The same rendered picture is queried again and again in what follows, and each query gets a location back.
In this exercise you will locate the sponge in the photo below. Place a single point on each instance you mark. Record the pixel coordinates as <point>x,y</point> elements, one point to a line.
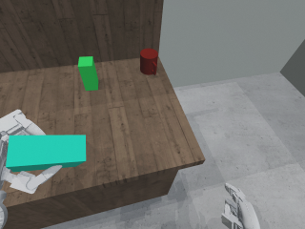
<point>40,152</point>

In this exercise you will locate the table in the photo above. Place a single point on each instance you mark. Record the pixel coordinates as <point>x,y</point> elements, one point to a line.
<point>137,134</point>

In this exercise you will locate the left robot hand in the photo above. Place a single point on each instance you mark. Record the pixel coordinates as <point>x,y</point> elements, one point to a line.
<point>16,123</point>

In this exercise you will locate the right robot hand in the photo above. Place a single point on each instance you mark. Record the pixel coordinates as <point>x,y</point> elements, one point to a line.
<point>243,214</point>

